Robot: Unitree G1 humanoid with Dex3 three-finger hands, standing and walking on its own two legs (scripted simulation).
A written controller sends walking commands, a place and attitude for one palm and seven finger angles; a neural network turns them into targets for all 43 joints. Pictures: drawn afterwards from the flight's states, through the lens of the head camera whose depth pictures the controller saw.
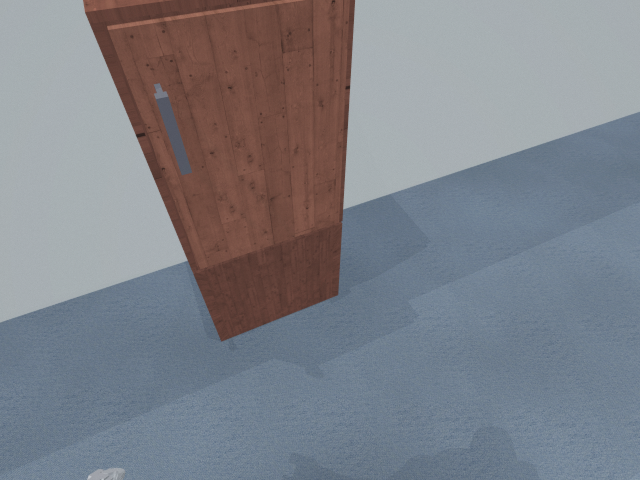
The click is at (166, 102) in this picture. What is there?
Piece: cupboard door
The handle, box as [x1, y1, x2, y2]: [154, 83, 191, 174]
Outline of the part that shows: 154,84 157,92 154,95 180,171 182,174 191,172 167,94 165,91 162,91 159,83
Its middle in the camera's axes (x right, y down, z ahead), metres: -0.27 -0.20 +0.70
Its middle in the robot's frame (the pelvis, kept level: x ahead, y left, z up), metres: +0.66 +0.31 +0.08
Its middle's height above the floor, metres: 0.86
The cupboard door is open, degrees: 0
